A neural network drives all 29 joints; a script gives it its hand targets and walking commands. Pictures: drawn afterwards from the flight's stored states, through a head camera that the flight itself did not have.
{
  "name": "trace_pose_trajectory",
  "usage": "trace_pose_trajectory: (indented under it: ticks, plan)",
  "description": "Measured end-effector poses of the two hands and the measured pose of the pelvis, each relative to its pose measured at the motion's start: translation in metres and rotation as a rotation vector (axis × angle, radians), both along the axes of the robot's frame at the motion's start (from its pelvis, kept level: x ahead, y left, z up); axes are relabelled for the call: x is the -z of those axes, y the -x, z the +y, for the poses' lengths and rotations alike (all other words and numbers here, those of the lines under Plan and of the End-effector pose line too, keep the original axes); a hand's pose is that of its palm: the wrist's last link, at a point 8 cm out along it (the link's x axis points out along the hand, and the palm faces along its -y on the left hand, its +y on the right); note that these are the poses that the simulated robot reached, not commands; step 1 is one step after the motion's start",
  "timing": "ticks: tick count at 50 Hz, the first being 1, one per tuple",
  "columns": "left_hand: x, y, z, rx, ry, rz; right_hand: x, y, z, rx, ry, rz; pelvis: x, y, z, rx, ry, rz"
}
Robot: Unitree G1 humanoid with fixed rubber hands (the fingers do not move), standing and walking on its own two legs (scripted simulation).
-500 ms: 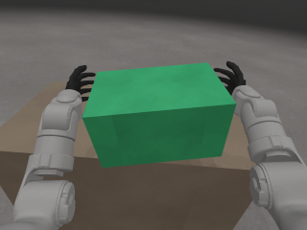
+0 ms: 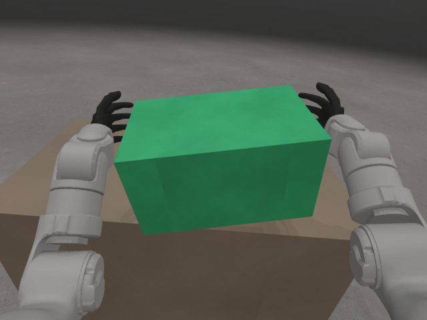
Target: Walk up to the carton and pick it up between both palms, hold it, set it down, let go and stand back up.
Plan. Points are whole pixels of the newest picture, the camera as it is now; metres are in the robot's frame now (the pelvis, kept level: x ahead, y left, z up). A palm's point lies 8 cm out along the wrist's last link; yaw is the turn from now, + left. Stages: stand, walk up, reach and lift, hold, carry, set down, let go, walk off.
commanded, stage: hold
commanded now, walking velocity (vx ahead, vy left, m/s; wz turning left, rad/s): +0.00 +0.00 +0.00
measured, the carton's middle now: (220, 156) +0.38 +0.01 +0.21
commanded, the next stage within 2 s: none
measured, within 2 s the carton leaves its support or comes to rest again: neither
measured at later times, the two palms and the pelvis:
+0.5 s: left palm (102, 132) +0.36 +0.21 +0.26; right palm (330, 121) +0.39 -0.18 +0.30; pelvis +0.00 +0.00 +0.00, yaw +0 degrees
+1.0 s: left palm (103, 131) +0.36 +0.21 +0.26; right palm (331, 117) +0.39 -0.18 +0.30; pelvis +0.00 +0.00 +0.00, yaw +0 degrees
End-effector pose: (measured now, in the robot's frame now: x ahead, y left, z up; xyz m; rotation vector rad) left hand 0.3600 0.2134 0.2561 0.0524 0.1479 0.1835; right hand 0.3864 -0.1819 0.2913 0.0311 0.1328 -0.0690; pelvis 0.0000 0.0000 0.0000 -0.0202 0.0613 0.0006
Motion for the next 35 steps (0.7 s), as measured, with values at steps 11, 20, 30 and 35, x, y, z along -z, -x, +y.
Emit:
trace_pose_trajectory:
  ticks: [11,20,30,35]
  plan:
    - [0.0,-0.001,0.0,0.001,0.0,0.005,-0.004,-0.001,0.0,0.002,0.003,0.004,0.0,-0.001,0.0,0.0,0.0,0.001]
    - [0.0,0.0,0.0,0.0,0.001,0.01,-0.005,0.0,0.0,0.002,0.003,0.008,0.0,-0.001,0.0,0.0,0.0,0.002]
    - [-0.003,0.003,0.0,0.0,0.002,0.007,-0.009,0.002,0.0,0.002,0.004,0.005,0.0,-0.001,0.0,0.0,0.0,0.001]
    - [-0.004,0.003,0.0,0.0,0.002,0.004,-0.012,0.003,0.001,0.002,0.005,0.001,0.0,-0.001,0.0,0.0,0.0,0.001]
